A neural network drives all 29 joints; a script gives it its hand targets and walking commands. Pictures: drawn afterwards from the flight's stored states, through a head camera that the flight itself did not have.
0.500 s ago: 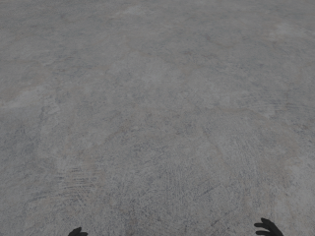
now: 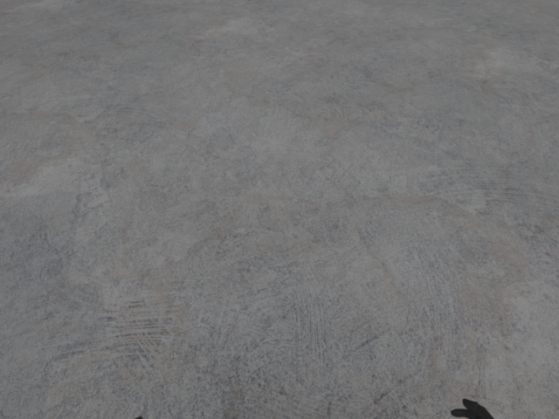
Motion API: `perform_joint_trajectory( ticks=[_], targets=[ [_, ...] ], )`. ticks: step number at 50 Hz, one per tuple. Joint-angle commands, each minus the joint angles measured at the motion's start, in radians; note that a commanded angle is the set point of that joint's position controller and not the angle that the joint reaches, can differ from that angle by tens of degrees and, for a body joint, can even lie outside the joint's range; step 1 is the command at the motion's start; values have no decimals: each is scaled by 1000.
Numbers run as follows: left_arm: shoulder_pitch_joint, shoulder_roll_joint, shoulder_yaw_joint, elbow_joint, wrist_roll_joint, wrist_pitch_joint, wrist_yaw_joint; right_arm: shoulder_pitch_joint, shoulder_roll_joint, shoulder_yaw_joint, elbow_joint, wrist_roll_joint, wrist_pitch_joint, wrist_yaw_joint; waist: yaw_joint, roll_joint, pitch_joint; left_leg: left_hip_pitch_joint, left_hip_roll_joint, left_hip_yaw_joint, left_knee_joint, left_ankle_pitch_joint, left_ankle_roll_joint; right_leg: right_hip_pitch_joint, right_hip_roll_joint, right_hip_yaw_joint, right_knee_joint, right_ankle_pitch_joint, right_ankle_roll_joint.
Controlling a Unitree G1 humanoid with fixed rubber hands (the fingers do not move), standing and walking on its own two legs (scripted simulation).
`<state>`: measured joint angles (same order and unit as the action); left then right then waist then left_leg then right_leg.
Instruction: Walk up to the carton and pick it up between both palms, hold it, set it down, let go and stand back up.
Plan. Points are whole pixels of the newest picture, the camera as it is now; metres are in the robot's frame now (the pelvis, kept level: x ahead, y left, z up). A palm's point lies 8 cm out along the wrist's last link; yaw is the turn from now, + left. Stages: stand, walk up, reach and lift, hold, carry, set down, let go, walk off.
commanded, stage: stand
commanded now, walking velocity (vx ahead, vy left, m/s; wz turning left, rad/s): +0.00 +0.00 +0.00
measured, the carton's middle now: out of the picture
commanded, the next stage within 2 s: walk up in 1.98 s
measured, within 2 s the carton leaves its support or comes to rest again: neither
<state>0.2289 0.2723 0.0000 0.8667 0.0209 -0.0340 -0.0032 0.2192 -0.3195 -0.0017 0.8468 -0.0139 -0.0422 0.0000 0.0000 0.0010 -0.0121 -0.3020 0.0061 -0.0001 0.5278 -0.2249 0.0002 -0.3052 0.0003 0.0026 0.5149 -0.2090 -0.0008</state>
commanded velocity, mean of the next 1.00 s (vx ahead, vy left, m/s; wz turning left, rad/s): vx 0.00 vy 0.00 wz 0.00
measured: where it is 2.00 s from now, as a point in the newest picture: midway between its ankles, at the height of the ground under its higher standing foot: outside the picture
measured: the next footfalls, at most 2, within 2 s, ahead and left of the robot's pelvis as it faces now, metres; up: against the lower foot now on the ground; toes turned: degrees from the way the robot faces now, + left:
none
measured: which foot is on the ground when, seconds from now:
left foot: down 0.00-1.00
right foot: down 0.00-1.00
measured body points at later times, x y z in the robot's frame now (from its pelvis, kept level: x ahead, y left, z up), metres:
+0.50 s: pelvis +0.00 +0.00 +0.00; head +0.00 +0.00 +0.45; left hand +0.09 +0.27 -0.13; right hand +0.10 -0.28 -0.11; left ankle +0.04 +0.12 -0.73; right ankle +0.04 -0.12 -0.73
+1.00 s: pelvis +0.01 +0.00 +0.01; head +0.00 +0.00 +0.46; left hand +0.09 +0.27 -0.13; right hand +0.10 -0.28 -0.11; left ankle +0.04 +0.12 -0.73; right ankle +0.04 -0.12 -0.73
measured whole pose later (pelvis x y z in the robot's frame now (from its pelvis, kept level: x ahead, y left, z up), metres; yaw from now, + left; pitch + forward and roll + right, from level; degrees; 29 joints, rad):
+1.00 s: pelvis +0.01 +0.00 +0.01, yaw +0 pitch +0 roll +0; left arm 0.23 0.27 0.00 0.94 0.02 -0.04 0.00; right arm 0.22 -0.32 0.00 0.91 -0.01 -0.04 0.00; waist 0.00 0.00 -0.03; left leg -0.27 0.01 0.00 0.46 -0.20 0.00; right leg -0.27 0.00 0.00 0.45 -0.18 0.00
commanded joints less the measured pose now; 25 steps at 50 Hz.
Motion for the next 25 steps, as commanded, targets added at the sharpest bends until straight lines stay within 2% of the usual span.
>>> perform_joint_trajectory(
  ticks=[1, 2, 4, 5, 8, 9, 11, 14, 15, 17, 19, 20, 21, 23, 25],
  targets=[
    [-83, 256, 70, -12, 1, -39, -4, -60, -193, -48, 4, -3, -30, 3, -10, 22, -54, 89, 105, -127, -155, -15, 47, 67, -109, 116, -153, -43, -53],
    [-62, 245, 70, -6, 0, -39, -5, -54, -206, -49, 17, -1, -27, 3, 2, 18, -71, 91, 106, -128, -164, -24, 47, 77, -108, 115, -147, -41, -52],
    [-70, 254, 71, -3, 2, -39, -3, -61, -191, -43, 14, -2, -32, 7, -2, -2, -57, 89, 104, -129, -161, -29, 51, 72, -111, 120, -162, -53, -54],
    [-63, 240, 64, 2, -4, -39, -3, -64, -195, -45, 21, -2, -32, 6, 9, 1, -50, 85, 105, -124, -158, -27, 53, 69, -116, 128, -160, -53, -58],
    [-71, 246, 66, 7, -3, -39, -4, -64, -207, -49, 31, 0, -30, 4, 0, 18, -82, 115, 107, -121, -157, -3, 49, 75, -115, 126, -163, -36, -53],
    [-69, 247, 65, 11, -6, -38, -2, -54, -201, -44, 36, -3, -30, 4, -1, -4, -60, 100, 109, -127, -164, -16, 51, 71, -113, 126, -163, -18, -56],
    [-74, 245, 65, 13, -2, -33, -4, -53, -198, -44, 39, -2, -30, 5, -4, 6, -61, 113, 107, -124, -161, 2, 46, 64, -112, 119, -163, -37, -51],
    [-54, 250, 67, 21, -7, -35, -3, -77, -205, -41, 42, -1, -31, 6, 17, 13, -67, 78, 116, -129, -174, -21, 50, 101, -109, 114, -154, -24, -50],
    [-50, 243, 65, 28, -8, -35, -2, -72, -202, -45, 42, -1, -32, 6, 4, 30, -53, 92, 112, -128, -177, -7, 47, 81, -114, 120, -159, -16, -52],
    [-57, 250, 66, 27, -8, -37, -3, -63, -204, -42, 47, -2, -29, 5, 10, 11, -64, 94, 118, -124, -166, 21, 51, 96, -117, 124, -158, 3, -50],
    [-72, 245, 64, 30, -7, -37, -5, -67, -205, -43, 48, 1, -33, 3, 5, 26, -92, 117, 113, -124, -171, 48, 45, 107, -115, 109, -147, 32, -49],
    [-70, 252, 65, 36, -4, -35, -2, -69, -208, -45, 49, 1, -32, 0, 5, 6, -72, 116, 109, -118, -168, 45, 41, 94, -107, 108, -152, 30, -47],
    [-78, 254, 69, 38, -4, -35, -2, -65, -207, -45, 49, -2, -32, 0, 4, 28, -83, 123, 113, -116, -161, 54, 41, 100, -117, 117, -159, 36, -47],
    [-73, 252, 67, 35, -3, -34, -1, -65, -200, -44, 45, 4, -28, -2, 0, 19, -68, 115, 113, -116, -163, 59, 42, 95, -112, 110, -159, 26, -47],
    [-71, 253, 67, 41, -3, -38, -1, -69, -194, -40, 54, 0, -25, -1, 10, 4, -57, 106, 113, -115, -173, 28, 43, 104, -116, 119, -168, 6, -46]
  ],
)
